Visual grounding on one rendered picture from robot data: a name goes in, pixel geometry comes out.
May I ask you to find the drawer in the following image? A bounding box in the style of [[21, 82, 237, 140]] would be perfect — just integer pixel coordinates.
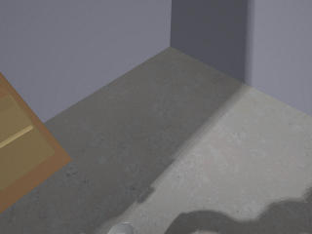
[[0, 95, 56, 191]]

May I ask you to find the cabinet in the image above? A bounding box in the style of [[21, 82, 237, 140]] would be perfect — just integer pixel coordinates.
[[0, 72, 72, 214]]

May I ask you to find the left robot thigh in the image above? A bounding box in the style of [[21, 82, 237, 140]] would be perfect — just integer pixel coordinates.
[[107, 223, 137, 234]]

